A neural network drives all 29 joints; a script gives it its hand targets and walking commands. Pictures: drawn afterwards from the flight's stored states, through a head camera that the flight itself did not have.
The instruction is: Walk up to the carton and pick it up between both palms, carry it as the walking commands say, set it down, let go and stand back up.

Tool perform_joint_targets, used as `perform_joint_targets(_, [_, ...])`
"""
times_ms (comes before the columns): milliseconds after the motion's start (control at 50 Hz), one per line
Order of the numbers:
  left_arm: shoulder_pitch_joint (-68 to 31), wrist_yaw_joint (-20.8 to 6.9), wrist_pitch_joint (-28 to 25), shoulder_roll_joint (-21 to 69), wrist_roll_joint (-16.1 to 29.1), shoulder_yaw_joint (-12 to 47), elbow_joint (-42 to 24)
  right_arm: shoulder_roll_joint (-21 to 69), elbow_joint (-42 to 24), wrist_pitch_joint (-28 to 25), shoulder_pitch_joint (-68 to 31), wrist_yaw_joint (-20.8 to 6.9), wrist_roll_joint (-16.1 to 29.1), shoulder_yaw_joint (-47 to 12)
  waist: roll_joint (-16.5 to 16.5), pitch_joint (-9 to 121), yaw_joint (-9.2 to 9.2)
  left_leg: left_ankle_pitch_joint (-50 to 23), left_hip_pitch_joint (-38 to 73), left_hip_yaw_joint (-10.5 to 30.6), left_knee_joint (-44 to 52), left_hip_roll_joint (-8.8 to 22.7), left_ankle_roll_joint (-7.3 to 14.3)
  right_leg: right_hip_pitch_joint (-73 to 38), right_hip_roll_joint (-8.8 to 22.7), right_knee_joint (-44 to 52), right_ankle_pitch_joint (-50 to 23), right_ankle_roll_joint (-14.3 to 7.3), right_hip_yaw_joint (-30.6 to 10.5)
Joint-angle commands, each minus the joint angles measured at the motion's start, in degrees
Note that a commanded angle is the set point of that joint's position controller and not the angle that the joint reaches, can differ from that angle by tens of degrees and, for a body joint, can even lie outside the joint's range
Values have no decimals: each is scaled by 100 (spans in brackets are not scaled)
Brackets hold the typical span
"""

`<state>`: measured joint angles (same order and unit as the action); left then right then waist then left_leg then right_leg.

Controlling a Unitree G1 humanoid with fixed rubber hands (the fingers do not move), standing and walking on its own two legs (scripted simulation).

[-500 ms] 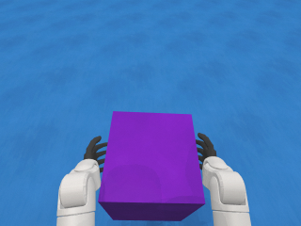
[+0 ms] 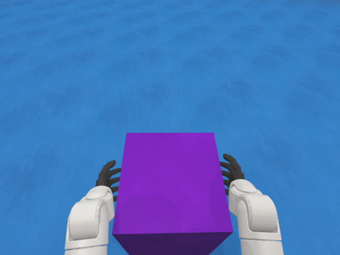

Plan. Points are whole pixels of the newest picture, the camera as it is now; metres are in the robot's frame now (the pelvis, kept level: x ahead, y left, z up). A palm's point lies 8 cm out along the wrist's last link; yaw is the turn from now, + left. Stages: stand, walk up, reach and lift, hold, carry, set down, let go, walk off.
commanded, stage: carry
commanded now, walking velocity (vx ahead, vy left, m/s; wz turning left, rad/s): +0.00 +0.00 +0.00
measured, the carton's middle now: (170, 198) +0.28 +0.00 +0.00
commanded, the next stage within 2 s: none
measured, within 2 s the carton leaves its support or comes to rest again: neither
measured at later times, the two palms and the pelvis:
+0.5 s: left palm (100, 209) +0.23 +0.14 +0.07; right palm (243, 204) +0.23 -0.15 +0.07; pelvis -0.04 +0.00 +0.00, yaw +0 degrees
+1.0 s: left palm (87, 239) +0.17 +0.15 +0.08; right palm (248, 234) +0.17 -0.14 +0.08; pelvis -0.10 +0.01 +0.01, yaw -1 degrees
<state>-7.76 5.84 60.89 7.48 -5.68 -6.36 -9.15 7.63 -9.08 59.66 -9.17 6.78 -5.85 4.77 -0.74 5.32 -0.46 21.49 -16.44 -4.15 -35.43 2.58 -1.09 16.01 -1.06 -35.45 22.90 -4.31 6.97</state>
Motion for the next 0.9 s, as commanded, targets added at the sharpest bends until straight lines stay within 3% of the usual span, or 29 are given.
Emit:
perform_joint_targets(0, [-3473,-1338,-299,4626,2061,4096,-1771,5088,-992,-126,-2496,-1352,1842,-3724,4,2416,35,-2949,783,200,-52,414,280,-1261,1106,190,-5815,31,-863])
perform_joint_targets(20, [-3126,-1333,-357,4592,1622,3486,-718,4827,-287,-230,-2433,-1338,1425,-3157,231,2374,29,-3745,1037,266,-19,408,335,-1079,884,-57,-5391,10,-576])
perform_joint_targets(60, [-3704,-1345,-355,4756,2096,4077,-1733,5091,-991,-214,-2569,-1322,1774,-3607,98,2441,49,-4224,992,291,-78,518,356,-1084,842,-8,-4996,44,-540])
perform_joint_targets(80, [-3374,-1337,-312,4707,1881,3924,-1280,4987,-849,-224,-2529,-1336,1641,-3467,230,2510,27,-4298,1131,315,-85,579,433,-960,860,105,-4596,75,-701])
perform_joint_targets(120, [-3381,-1330,-272,4724,1892,3852,-1177,5052,-578,-155,-2470,-1300,1590,-3408,100,2301,50,-3379,1011,247,-48,522,338,-930,1042,350,-4990,146,-888])
perform_joint_targets(140, [-3484,-1376,-275,4681,2004,3893,-1294,4929,-797,-186,-2578,-1302,1610,-3467,-239,2288,16,-2794,630,181,-70,475,264,-1224,976,337,-5294,108,-713])
perform_joint_targets(180, [-3437,-1387,-195,4798,2066,3918,-1301,5061,-884,-88,-2657,-1301,1765,-3618,-160,2345,19,-2648,498,234,64,405,307,-1465,1092,283,-5497,14,-805])
perform_joint_targets(220, [-3242,-1374,-195,4744,1892,3744,-1061,4964,-692,-36,-2486,-1302,1646,-3534,-426,2026,3,-1992,254,133,58,349,237,-1374,1140,366,-6026,29,-773])
perform_joint_targets(240, [-3175,-1394,-166,4717,1923,3788,-1207,4991,-1099,-37,-2681,-1316,1802,-3774,-600,2286,21,-1906,322,126,-2,324,235,-1583,1095,384,-6233,8,-745])
perform_joint_targets(260, [-3229,-1372,-283,4812,1690,3516,-665,4889,-579,-119,-2681,-1351,1591,-3383,-368,2317,7,-2168,477,117,129,306,254,-1435,991,219,-5758,-32,-697])
perform_joint_targets(280, [-3206,-1342,-327,4794,1863,3749,-1106,4884,-938,-197,-2636,-1353,1797,-3592,3,2391,18,-2365,620,166,152,391,259,-1309,980,286,-5043,3,-695])
perform_joint_targets(300, [-3345,-1316,-267,4796,1966,3993,-1604,4960,-1246,-100,-2713,-1362,1935,-3760,29,2266,13,-2731,772,232,226,500,268,-1026,959,310,-4490,4,-662])
perform_joint_targets(320, [-3424,-1307,-327,4761,1590,3542,-683,4782,-261,-183,-2557,-1389,1528,-3195,375,2304,18,-3106,858,348,258,577,323,-1015,867,336,-3799,-3,-619])
perform_joint_targets(340, [-3595,-1284,-240,4910,2225,4307,-2087,5163,-1599,-97,-2854,-1396,2160,-4013,318,2271,22,-2900,692,333,315,586,276,-1022,881,402,-3541,14,-648])
perform_joint_targets(420, [-3457,-1268,-21,4812,1877,3847,-1418,4936,-978,127,-2756,-1386,1919,-3646,176,2115,2,-2279,521,284,293,530,300,-968,893,554,-3483,-12,-748])
perform_joint_targets(440, [-3109,-1288,-113,4626,1639,3511,-873,4907,-561,43,-2708,-1400,1733,-3391,-109,2196,13,-1921,624,336,414,498,305,-897,984,651,-3249,-28,-842])
perform_joint_targets(460, [-3383,-1293,14,4840,2098,4206,-1934,5009,-1554,184,-2764,-1397,2158,-3996,187,1938,25,-1695,578,286,450,539,245,-740,1112,831,-3201,-5,-1010])
perform_joint_targets(500, [-3627,-1333,35,4951,2035,3935,-1423,5041,-995,211,-2885,-1412,1985,-3711,-212,1665,-17,-1480,473,412,515,528,287,-446,1099,964,-2706,39,-990])
perform_joint_targets(560, [-3622,-1326,105,4916,1962,3868,-1244,4999,-844,229,-2888,-1406,1912,-3518,369,1940,2,-1842,617,374,702,598,268,-584,927,822,-2184,-26,-754])
perform_joint_targets(580, [-3845,-1326,182,4978,2255,4208,-1873,5171,-1297,333,-3017,-1425,2213,-3879,212,1733,1,-1741,599,436,716,611,273,-426,994,969,-2160,4,-877])
perform_joint_targets(640, [-3520,-1383,198,4923,1975,3827,-1040,5020,-857,324,-2997,-1426,1927,-3539,-9,1711,1,-1296,582,379,767,580,295,-334,1056,1162,-1871,-2,-1004])
perform_joint_targets(660, [-3563,-1365,222,4922,2083,3954,-1342,5057,-1050,374,-3047,-1433,2046,-3673,112,1707,-20,-1312,533,442,860,562,323,-255,986,1080,-1806,-15,-935])
perform_joint_targets(680, [-3635,-1384,213,4879,1938,3709,-958,5018,-541,356,-2851,-1424,1803,-3399,-8,1684,-19,-1270,544,383,800,547,299,-246,1008,1157,-1801,-9,-928])
perform_joint_targets(760, [-3533,-1406,-2,4976,1744,3539,-490,5056,-148,138,-2787,-1452,1710,-3233,37,1756,3,-986,547,416,947,571,340,-164,995,1155,-1307,-25,-942])
perform_joint_targets(780, [-4004,-1397,69,5224,2270,4199,-1614,5203,-1225,219,-3152,-1466,2202,-3841,171,1652,9,-1030,488,421,1010,565,326,-71,957,1179,-1130,-10,-923])
perform_joint_targets(820, [-3596,-1441,99,4998,1793,3496,-488,5032,-536,179,-3283,-1399,1771,-3369,-384,1628,-19,-859,219,398,945,490,329,-288,983,1362,-1090,28,-945])
perform_joint_targets(840, [-3697,-1420,-46,4894,1734,3384,-497,5108,-149,115,-2993,-1398,1715,-3307,-323,1430,5,-814,284,302,857,439,295,-41,1068,1530,-1019,42,-1058])
perform_joint_targets(860, [-3814,-1388,83,5176,2192,4059,-1454,5192,-1385,239,-3357,-1403,2215,-3926,-31,1399,8,-714,323,310,977,500,307,148,1031,1470,-652,-28,-1000])
perform_joint_targets(880, [-3903,-1390,99,5004,1915,3670,-926,5172,-419,273,-3037,-1426,1867,-3448,-133,1460,25,-622,184,395,1019,504,340,-42,1026,1521,-423,-7,-955])
